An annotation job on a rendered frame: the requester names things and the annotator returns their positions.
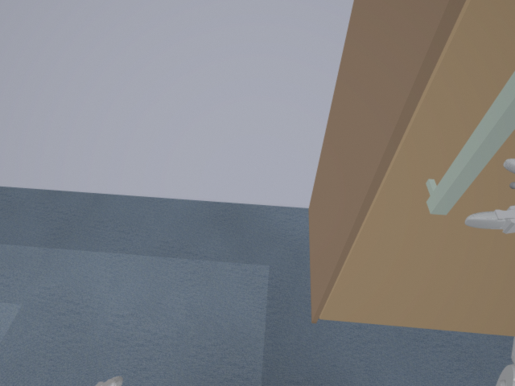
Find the robot right hand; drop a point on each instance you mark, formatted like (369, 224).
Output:
(497, 219)

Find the handle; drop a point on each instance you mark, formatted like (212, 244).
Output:
(493, 130)

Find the right robot upper arm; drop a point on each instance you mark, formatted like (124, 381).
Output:
(507, 377)

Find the wardrobe door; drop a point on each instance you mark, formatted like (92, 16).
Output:
(408, 267)

